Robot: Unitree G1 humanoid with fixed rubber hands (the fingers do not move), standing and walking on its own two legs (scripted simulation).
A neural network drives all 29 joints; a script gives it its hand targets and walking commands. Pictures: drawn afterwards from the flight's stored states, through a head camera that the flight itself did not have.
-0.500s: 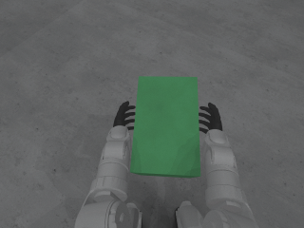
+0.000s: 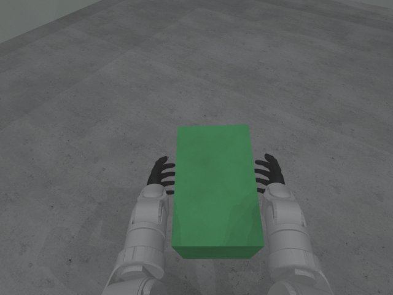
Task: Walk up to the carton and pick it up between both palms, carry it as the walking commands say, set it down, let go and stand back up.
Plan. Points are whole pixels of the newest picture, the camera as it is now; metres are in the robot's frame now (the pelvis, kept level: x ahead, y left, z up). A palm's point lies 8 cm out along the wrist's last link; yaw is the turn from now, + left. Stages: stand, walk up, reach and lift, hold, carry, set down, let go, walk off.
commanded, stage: reach and lift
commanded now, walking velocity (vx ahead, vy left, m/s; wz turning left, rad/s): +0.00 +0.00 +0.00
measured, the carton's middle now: (214, 194) +0.37 -0.04 -0.07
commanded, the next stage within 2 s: hold in 1.96 s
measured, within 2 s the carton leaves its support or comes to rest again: neither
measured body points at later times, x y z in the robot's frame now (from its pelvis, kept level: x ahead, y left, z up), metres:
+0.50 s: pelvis +0.01 +0.00 +0.01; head -0.04 +0.00 +0.46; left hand +0.34 +0.11 +0.06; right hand +0.33 -0.15 +0.06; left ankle +0.04 +0.12 -0.73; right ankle +0.04 -0.14 -0.73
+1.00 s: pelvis +0.01 +0.00 +0.01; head -0.04 +0.00 +0.46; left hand +0.33 +0.13 +0.06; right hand +0.33 -0.13 +0.06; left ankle +0.04 +0.12 -0.73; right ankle +0.04 -0.14 -0.73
